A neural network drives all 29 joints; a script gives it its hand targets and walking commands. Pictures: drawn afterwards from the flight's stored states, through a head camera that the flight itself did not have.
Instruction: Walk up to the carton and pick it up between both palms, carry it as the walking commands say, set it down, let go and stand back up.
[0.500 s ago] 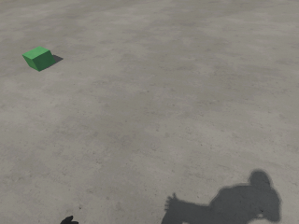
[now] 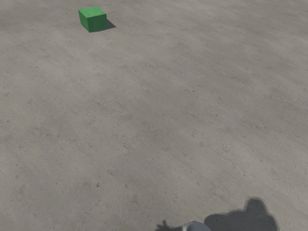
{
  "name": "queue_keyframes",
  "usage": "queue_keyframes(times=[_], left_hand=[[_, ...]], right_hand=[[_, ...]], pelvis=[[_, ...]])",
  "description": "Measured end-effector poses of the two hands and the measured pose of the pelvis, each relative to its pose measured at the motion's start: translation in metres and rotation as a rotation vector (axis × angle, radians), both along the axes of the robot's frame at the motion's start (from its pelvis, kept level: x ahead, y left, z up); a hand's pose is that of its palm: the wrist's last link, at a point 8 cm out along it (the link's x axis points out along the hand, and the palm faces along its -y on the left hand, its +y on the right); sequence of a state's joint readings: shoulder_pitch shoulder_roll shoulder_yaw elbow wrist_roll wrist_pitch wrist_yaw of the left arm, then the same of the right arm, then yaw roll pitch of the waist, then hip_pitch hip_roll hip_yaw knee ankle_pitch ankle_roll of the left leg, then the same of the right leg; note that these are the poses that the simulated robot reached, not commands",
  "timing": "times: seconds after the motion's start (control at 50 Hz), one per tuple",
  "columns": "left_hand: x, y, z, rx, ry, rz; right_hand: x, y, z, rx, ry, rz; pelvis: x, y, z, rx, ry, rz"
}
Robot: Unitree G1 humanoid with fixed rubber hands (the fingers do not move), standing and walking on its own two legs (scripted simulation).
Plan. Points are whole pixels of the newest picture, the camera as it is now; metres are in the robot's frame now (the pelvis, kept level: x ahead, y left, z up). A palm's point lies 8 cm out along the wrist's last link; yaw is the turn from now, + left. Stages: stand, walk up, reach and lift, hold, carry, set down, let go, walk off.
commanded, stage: walk up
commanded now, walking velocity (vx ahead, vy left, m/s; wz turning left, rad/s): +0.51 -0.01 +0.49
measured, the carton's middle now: (93, 19) +2.54 +0.79 -0.69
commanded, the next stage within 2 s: none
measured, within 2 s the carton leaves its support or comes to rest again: neither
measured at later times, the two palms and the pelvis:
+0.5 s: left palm (85, 159) +0.35 +0.24 -0.11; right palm (247, 195) +0.27 -0.30 -0.15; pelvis +0.26 -0.04 -0.02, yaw +12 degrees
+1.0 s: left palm (62, 142) +0.43 +0.34 -0.15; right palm (184, 99) +0.67 -0.12 -0.13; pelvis +0.49 +0.09 -0.02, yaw +13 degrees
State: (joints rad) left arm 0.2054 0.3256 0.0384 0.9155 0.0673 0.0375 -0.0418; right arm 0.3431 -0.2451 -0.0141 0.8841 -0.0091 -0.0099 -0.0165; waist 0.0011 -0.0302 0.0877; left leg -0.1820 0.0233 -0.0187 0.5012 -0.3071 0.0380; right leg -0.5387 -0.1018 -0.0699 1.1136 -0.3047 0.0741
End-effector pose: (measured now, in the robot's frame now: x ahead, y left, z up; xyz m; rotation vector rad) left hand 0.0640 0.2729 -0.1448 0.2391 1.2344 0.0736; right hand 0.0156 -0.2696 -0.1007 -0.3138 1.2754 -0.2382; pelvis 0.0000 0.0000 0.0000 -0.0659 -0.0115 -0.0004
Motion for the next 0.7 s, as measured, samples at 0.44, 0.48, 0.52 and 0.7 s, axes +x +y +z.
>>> queue_keyframes(times=[0.44, 0.48, 0.52, 0.7], left_hand=[[0.318, -0.051, 0.028, 0.031, -0.348, 0.005], [0.300, -0.040, 0.029, 0.070, -0.285, 0.067], [0.272, -0.032, 0.031, 0.098, -0.199, 0.146], [0.173, -0.049, 0.035, 0.072, 0.173, 0.406]], right_hand=[[0.168, -0.026, -0.052, 0.106, 0.183, -0.009], [0.225, -0.028, -0.052, 0.122, 0.121, 0.060], [0.288, -0.025, -0.048, 0.136, 0.047, 0.134], [0.520, 0.036, -0.022, 0.210, -0.202, 0.368]], pelvis=[[0.227, -0.036, -0.025, 0.027, 0.044, 0.175], [0.248, -0.040, -0.019, 0.041, 0.037, 0.202], [0.268, -0.041, -0.012, 0.052, 0.025, 0.211], [0.353, -0.016, 0.002, 0.090, 0.009, 0.194]])
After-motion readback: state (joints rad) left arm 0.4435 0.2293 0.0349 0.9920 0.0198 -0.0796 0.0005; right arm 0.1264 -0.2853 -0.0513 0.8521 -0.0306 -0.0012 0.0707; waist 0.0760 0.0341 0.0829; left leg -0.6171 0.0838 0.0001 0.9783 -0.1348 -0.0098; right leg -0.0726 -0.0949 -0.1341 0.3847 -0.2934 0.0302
